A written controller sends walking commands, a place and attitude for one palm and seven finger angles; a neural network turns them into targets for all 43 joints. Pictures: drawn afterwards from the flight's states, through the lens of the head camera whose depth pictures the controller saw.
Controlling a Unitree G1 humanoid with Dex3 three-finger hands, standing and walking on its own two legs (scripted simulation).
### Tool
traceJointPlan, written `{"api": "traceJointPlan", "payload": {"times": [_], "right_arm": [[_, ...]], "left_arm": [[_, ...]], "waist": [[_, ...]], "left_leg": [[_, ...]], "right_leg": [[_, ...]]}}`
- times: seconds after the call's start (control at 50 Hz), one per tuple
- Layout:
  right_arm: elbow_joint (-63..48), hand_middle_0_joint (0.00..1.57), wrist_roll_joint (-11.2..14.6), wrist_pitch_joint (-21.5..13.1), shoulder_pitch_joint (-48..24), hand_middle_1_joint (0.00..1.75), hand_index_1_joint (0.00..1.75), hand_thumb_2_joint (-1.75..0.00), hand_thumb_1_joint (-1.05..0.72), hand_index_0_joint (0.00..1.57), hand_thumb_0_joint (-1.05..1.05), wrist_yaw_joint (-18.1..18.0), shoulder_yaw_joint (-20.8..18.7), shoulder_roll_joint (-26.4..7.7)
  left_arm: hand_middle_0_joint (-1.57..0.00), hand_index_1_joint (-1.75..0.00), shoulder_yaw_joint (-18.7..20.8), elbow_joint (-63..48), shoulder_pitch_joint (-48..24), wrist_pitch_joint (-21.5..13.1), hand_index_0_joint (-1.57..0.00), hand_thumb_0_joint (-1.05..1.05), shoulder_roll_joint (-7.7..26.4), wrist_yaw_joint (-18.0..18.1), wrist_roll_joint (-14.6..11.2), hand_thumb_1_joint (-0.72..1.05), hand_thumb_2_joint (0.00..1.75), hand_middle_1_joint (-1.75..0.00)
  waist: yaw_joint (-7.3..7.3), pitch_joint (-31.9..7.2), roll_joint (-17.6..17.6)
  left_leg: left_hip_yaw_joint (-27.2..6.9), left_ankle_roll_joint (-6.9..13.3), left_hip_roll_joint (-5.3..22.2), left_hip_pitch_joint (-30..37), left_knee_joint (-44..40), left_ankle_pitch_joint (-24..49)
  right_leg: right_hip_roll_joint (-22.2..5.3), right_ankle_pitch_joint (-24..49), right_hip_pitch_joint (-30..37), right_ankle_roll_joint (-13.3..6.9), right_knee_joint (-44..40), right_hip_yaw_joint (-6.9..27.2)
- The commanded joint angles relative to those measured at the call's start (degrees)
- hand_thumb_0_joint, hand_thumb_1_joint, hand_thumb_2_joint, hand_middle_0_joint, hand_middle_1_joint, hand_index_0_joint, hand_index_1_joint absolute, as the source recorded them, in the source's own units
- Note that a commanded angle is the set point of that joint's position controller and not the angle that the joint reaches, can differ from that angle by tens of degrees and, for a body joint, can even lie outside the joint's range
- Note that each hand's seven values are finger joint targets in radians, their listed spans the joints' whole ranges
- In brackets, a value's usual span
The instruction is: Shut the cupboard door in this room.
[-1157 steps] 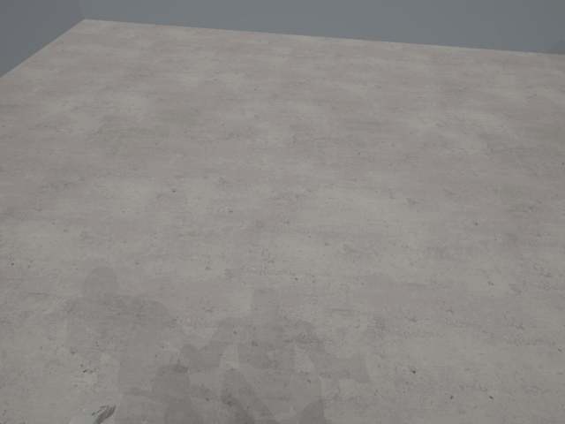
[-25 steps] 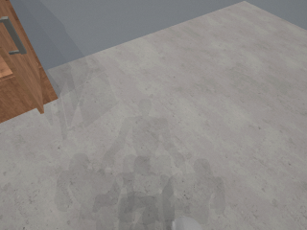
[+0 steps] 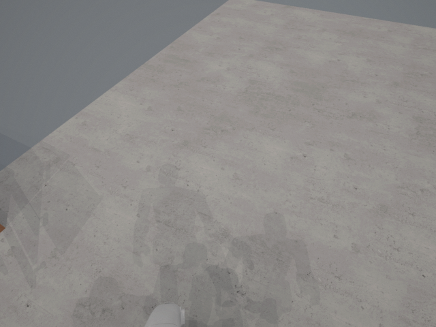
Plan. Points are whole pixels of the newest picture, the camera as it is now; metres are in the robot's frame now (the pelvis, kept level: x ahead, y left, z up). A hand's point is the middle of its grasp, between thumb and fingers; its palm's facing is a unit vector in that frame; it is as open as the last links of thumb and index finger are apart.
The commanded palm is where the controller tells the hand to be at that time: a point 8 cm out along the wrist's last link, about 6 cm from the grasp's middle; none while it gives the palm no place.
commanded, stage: walk around to get in front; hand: left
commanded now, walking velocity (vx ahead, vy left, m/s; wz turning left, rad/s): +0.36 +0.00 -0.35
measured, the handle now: out of the picture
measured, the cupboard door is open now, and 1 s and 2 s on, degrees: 75 75 75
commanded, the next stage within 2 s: walk to a spot facing it in 1.96 s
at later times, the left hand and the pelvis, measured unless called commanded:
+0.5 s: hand (124, 270) +0.27 +0.25 -0.18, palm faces -0.14 -0.97 -0.18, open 7.4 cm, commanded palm none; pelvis +0.21 +0.06 +0.00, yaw -11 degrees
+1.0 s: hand (203, 171) +0.56 +0.08 -0.17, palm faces -0.29 -0.94 -0.20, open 7.2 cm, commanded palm none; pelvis +0.41 -0.05 -0.01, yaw -19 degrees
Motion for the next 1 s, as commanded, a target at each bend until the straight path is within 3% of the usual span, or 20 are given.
{"api": "traceJointPlan", "payload": {"times": [0.0, 0.1, 0.18, 0.24, 0.26, 0.28, 0.3, 0.36, 0.4, 0.46, 0.6, 0.72, 0.76, 0.8, 0.82, 0.84, 0.86, 0.88, 0.92, 0.98], "right_arm": [[-5.01, 0.2, 0.29, -1.46, -3.65, 0.3, 0.3, -0.9, -0.9, 0.2, 0.0, -0.05, -0.63, -3.29], [-8.01, 0.2, 0.48, -2.49, -12.26, 0.3, 0.3, -0.9, -0.9, 0.2, 0.0, 0.24, 0.29, -2.04], [-8.74, 0.2, 0.82, -3.49, -14.29, 0.3, 0.3, -0.9, -0.9, 0.2, 0.0, 0.14, 0.81, -1.06], [-2.43, 0.2, 0.39, -4.53, 4.57, 0.3, 0.3, -0.9, -0.9, 0.2, 0.0, -1.38, -0.36, -5.22], [-0.2, 0.2, -0.33, -4.92, 13.41, 0.3, 0.3, -0.9, -0.9, 0.2, 0.0, -2.02, -1.81, -11.41], [1.16, 0.2, -0.31, -4.74, 17.99, 0.3, 0.3, -0.9, -0.9, 0.2, 0.0, -2.05, -2.41, -15.46], [0.87, 0.2, 0.31, -4.08, 15.09, 0.3, 0.3, -0.9, -0.9, 0.2, 0.0, -2.0, -1.75, -13.23], [-0.58, 0.2, 0.18, -4.99, 5.61, 0.3, 0.3, -0.9, -0.9, 0.2, 0.0, -2.09, 0.59, -3.92], [0.73, 0.2, 0.31, -5.75, 5.47, 0.3, 0.3, -0.9, -0.9, 0.2, 0.0, -2.25, 1.02, -1.79], [1.51, 0.2, 0.83, -6.24, 5.78, 0.3, 0.3, -0.9, -0.9, 0.2, 0.0, -2.42, 0.85, -0.85], [4.67, 0.2, 0.57, -6.61, 12.81, 0.3, 0.3, -0.9, -0.9, 0.2, 0.0, -2.63, 0.21, -0.75], [7.99, 0.2, 0.03, -5.83, 18.03, 0.3, 0.3, -0.9, -0.9, 0.2, 0.0, -2.56, 0.17, -2.25], [8.59, 0.2, 0.26, -5.54, 17.8, 0.3, 0.3, -0.9, -0.9, 0.2, 0.0, -2.6, 0.16, -2.72], [8.48, 0.2, 0.87, -5.39, 16.07, 0.3, 0.3, -0.9, -0.9, 0.2, 0.0, -2.45, 0.12, -3.38], [7.59, 0.2, 1.5, -5.46, 15.87, 0.3, 0.3, -0.9, -0.9, 0.2, 0.0, -1.71, 0.56, -1.41], [5.29, 0.2, 2.05, -5.37, 16.16, 0.3, 0.3, -0.9, -0.9, 0.2, 0.0, -1.63, 1.28, 1.84], [4.26, 0.2, 2.1, -4.76, 11.42, 0.3, 0.3, -0.9, -0.9, 0.2, 0.0, -2.04, 0.91, 0.44], [4.93, 0.2, 2.06, -4.45, 9.38, 0.3, 0.3, -0.9, -0.9, 0.2, 0.0, -1.75, 0.68, 1.4], [5.04, 0.2, 1.11, -3.7, 7.5, 0.3, 0.3, -0.9, -0.9, 0.2, 0.0, -1.58, 0.44, 2.49], [6.95, 0.2, 0.35, -1.93, 12.62, 0.3, 0.3, -0.9, -0.9, 0.2, 0.0, -1.23, 0.48, 4.85]], "left_arm": [[-0.2, -0.3, 3.14, -1.32, 4.69, -2.41, -0.2, 0.0, 11.01, 1.06, -0.31, 0.9, 0.9, -0.3], [-0.2, -0.3, 2.67, 1.35, 9.07, -2.68, -0.2, 0.0, 9.52, 1.98, 0.13, 0.9, 0.9, -0.3], [-0.2, -0.3, 2.7, 2.73, 9.61, -2.2, -0.2, 0.0, 10.04, 2.57, 0.43, 0.9, 0.9, -0.3], [-0.2, -0.3, 3.14, 3.0, 6.76, -2.46, -0.2, 0.0, 10.5, 2.52, -0.25, 0.9, 0.9, -0.3], [-0.2, -0.3, 3.0, 2.23, 8.13, -2.39, -0.2, 0.0, 7.62, 2.04, -0.93, 0.9, 0.9, -0.3], [-0.2, -0.3, 2.15, 1.71, 10.97, -2.46, -0.2, 0.0, 4.93, 1.36, -1.37, 0.9, 0.9, -0.3], [-0.2, -0.3, 2.29, 1.37, 8.68, -2.42, -0.2, 0.0, 5.78, 1.66, -0.79, 0.9, 0.9, -0.3], [-0.2, -0.3, 2.45, 1.72, 2.36, -1.12, -0.2, 0.0, 4.66, 0.23, 0.41, 0.9, 0.9, -0.3], [-0.2, -0.3, 2.22, 2.51, 4.71, 0.32, -0.2, 0.0, 2.31, -0.05, 0.66, 0.9, 0.9, -0.3], [-0.2, -0.3, 2.61, 2.64, 5.65, 1.81, -0.2, 0.0, 1.44, -0.02, 0.8, 0.9, 0.9, -0.3], [-0.2, -0.3, 2.3, -2.01, -7.22, 2.03, -0.2, 0.0, 1.03, -0.78, 1.12, 0.9, 0.9, -0.3], [-0.2, -0.3, 1.19, -4.31, -15.04, 0.58, -0.2, 0.0, 0.5, -0.73, 0.6, 0.9, 0.9, -0.3], [-0.2, -0.3, 1.41, -2.93, -10.95, -0.03, -0.2, 0.0, 1.25, -0.37, 0.64, 0.9, 0.9, -0.3], [-0.2, -0.3, 2.26, 1.79, 2.88, -1.19, -0.2, 0.0, 4.25, 0.07, 0.93, 0.9, 0.9, -0.3], [-0.2, -0.3, 3.77, 4.44, 11.27, -1.97, -0.2, 0.0, 9.89, 0.78, 1.24, 0.9, 0.9, -0.3], [-0.2, -0.3, 5.16, 6.01, 17.02, -2.1, -0.2, 0.0, 15.61, 1.7, 0.37, 0.9, 0.9, -0.3], [-0.2, -0.3, 5.12, 5.97, 14.09, -1.65, -0.2, 0.0, 15.92, 2.12, -0.61, 0.9, 0.9, -0.3], [-0.2, -0.3, 4.64, 5.17, 8.87, -1.67, -0.2, 0.0, 13.7, 2.06, -0.57, 0.9, 0.9, -0.3], [-0.2, -0.3, 3.04, 3.67, 2.35, -1.96, -0.2, 0.0, 8.6, 1.94, -0.78, 0.9, 0.9, -0.3], [-0.2, -0.3, 1.9, 3.8, -0.96, -2.66, -0.2, 0.0, 4.83, 1.93, -0.12, 0.9, 0.9, -0.3]], "waist": [[2.08, 1.33, -8.83], [4.45, 2.06, -7.91], [4.43, 1.31, -9.35], [-4.16, -9.32, -6.31], [-6.94, -16.63, 4.74], [-6.38, -20.75, 17.2], [-5.49, -16.33, 11.12], [-1.25, -0.82, 4.51], [1.31, -0.45, 5.09], [3.11, -0.79, 5.19], [0.39, 2.98, 2.71], [-2.31, 2.6, 5.72], [-0.17, 0.17, 6.02], [6.24, -7.66, 4.06], [9.91, -13.9, -4.48], [9.81, -19.23, -15.86], [9.19, -15.79, -8.75], [7.49, -11.45, -7.94], [4.01, -2.15, -2.55], [-0.43, 0.06, -6.01]], "left_leg": [[-0.25, -0.91, -0.66, -7.94, -2.54, 5.27], [0.8, 0.25, -1.74, -9.62, -12.14, 5.09], [2.17, 2.38, -4.22, 0.63, -23.84, 2.09], [2.76, 4.32, -6.52, 29.64, -34.73, 9.27], [-10.51, 7.57, 5.86, 44.61, -34.79, 12.45], [-28.17, 12.93, 19.94, 52.63, -40.21, 16.1], [-29.58, 15.44, 21.08, 46.02, -43.87, 10.89], [-15.61, 11.7, 13.15, 24.95, -49.36, 4.75], [-6.28, 9.54, 9.69, 20.97, -49.81, 10.32], [-0.81, 8.81, 8.06, 20.44, -52.02, 9.86], [2.5, 12.08, 8.97, 28.95, -52.93, 14.6], [6.57, 11.28, 9.93, 35.17, -48.09, 30.54], [8.2, 10.4, 9.71, 35.81, -41.84, 44.68], [11.07, 7.22, 6.83, 30.93, -25.43, 47.13], [13.12, 4.95, 3.55, 15.72, -10.21, 28.58], [10.06, 2.38, -6.34, 0.63, 7.65, -16.42], [1.6, 4.02, -4.59, -2.76, 14.57, -18.0], [-0.45, 4.4, -1.83, -3.09, 16.46, -12.25], [-1.69, 4.26, 0.98, -1.67, 12.49, -5.28], [0.04, 3.18, 0.97, 4.03, 5.1, -0.34]], "right_leg": [[-12.66, 20.65, 2.88, -5.14, -11.46, 11.31], [-13.57, 27.15, 8.51, -6.54, -10.08, 13.61], [-13.76, 36.07, 8.17, -5.67, -6.24, 13.81], [-8.95, 42.12, 0.49, -1.78, 13.87, 9.62], [-2.87, 21.84, -10.95, 0.62, 27.89, 4.99], [2.13, -14.15, -23.69, 1.92, 45.15, 1.76], [-1.28, -14.24, -26.36, 0.86, 50.87, 5.1], [-7.14, -2.52, -26.75, 2.06, 50.64, 3.05], [-7.26, 0.81, -24.03, 2.64, 48.28, 1.9], [-7.71, 6.43, -26.54, 3.51, 47.78, 1.56], [-9.62, 10.78, -36.12, 5.03, 34.29, -1.41], [-6.28, 5.71, -27.89, 2.46, 13.9, -7.02], [-3.25, 3.81, -19.99, 0.78, 10.19, -9.4], [-1.47, 10.76, 0.23, -0.89, 3.13, -10.09], [-12.73, 13.31, 17.85, -4.51, 3.13, 2.45], [-27.91, 25.87, 27.75, -11.97, -0.99, 27.95], [-28.64, 26.79, 23.24, -13.47, -4.24, 26.47], [-25.94, 19.46, 15.97, -11.0, -5.53, 21.64], [-22.11, 10.73, 0.54, -7.14, -9.43, 14.91], [-16.83, 6.77, -9.87, -3.87, -13.32, 4.66]]}}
